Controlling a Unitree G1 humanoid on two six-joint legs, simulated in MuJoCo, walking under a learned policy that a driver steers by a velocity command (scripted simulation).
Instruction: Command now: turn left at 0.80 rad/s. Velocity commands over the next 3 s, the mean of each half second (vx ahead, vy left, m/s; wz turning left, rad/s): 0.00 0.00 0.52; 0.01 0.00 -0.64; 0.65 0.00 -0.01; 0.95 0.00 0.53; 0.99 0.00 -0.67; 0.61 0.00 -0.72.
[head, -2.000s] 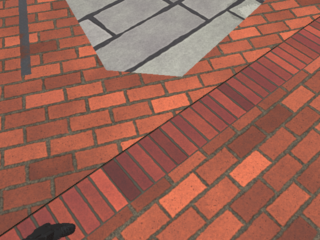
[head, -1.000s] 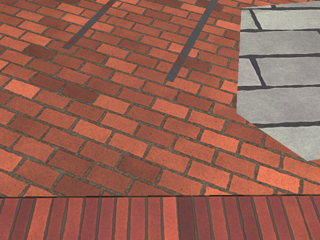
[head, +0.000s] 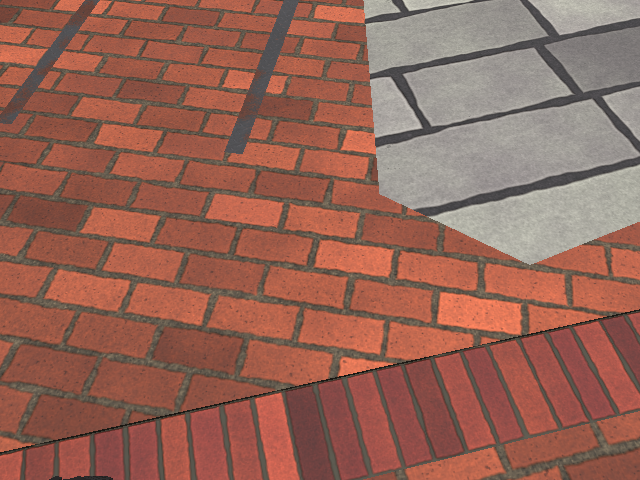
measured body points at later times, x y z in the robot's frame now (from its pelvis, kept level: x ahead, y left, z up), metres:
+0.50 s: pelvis +0.02 +0.02 +0.00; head +0.06 +0.03 +0.45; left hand +0.02 +0.32 -0.11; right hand +0.29 -0.16 -0.08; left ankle -0.02 +0.14 -0.74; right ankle +0.01 -0.11 -0.73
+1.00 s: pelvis +0.02 -0.02 +0.00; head +0.07 -0.06 +0.44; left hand +0.19 +0.26 -0.07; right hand +0.17 -0.32 -0.11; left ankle -0.01 +0.14 -0.65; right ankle +0.03 -0.10 -0.73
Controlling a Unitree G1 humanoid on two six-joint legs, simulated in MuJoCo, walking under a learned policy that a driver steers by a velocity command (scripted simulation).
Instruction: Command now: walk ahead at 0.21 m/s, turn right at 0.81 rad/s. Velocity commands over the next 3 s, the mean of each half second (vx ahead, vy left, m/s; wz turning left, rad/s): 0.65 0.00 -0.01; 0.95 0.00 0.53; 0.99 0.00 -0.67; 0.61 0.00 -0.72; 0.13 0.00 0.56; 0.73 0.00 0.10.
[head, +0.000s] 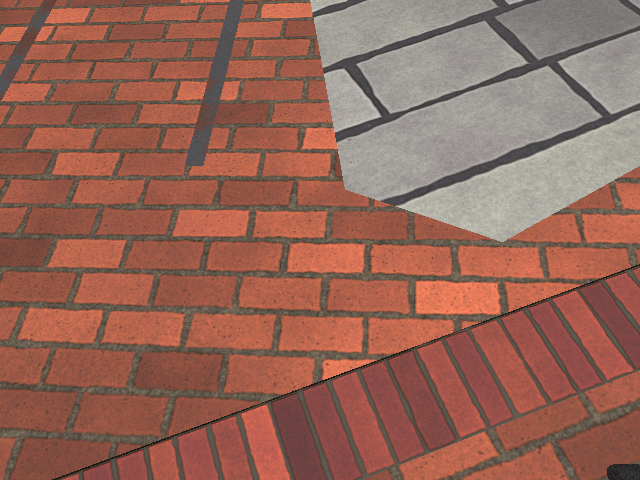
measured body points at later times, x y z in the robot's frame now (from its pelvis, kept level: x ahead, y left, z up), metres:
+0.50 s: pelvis +0.21 +0.05 -0.01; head +0.24 +0.06 +0.44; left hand +0.24 +0.35 -0.12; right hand +0.41 -0.19 -0.09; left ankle +0.38 +0.20 -0.70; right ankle +0.02 -0.08 -0.73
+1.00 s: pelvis +0.63 +0.20 -0.01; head +0.66 +0.22 +0.44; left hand +0.80 +0.49 -0.07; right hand +0.73 -0.07 -0.12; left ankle +0.41 +0.19 -0.73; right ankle +0.91 +0.17 -0.69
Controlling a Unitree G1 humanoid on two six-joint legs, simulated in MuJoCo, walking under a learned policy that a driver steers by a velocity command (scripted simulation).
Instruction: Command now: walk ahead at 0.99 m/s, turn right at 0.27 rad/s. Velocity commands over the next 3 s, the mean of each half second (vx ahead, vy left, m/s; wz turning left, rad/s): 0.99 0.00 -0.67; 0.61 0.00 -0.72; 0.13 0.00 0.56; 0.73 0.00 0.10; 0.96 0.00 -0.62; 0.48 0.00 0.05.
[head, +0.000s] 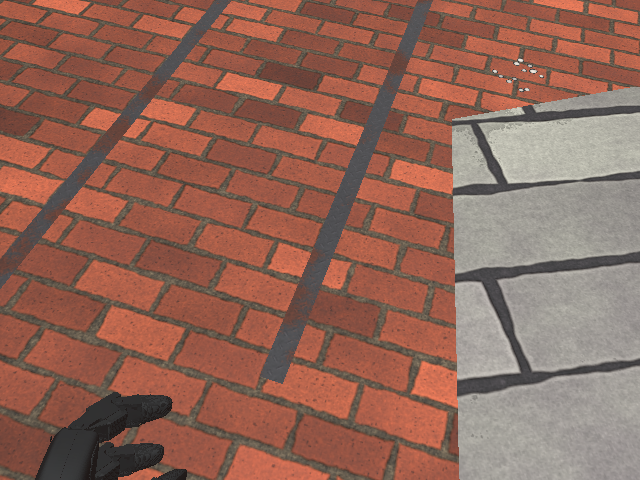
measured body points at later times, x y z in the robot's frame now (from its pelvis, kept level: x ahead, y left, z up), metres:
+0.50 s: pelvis +0.51 -0.02 -0.01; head +0.53 -0.03 +0.44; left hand +0.57 +0.26 -0.13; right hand +0.70 -0.32 -0.02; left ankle +0.71 +0.07 -0.72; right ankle +0.26 -0.08 -0.71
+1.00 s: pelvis +0.80 -0.18 -0.01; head +0.83 -0.22 +0.44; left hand +1.13 -0.15 -0.08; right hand +0.66 -0.44 -0.14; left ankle +0.81 +0.03 -0.62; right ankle +0.86 -0.31 -0.72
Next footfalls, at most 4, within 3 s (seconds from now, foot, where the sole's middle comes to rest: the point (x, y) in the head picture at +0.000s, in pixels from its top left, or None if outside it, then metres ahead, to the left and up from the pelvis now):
0.06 right None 0.30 -0.08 -0.76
0.48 left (267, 353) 0.74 0.05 -0.76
0.90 right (424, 291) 0.89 -0.34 -0.76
1.40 left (327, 258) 1.00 -0.11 -0.76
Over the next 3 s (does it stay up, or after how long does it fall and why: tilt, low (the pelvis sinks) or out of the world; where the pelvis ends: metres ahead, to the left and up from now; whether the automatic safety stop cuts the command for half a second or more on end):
stays up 1.77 -0.84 0.01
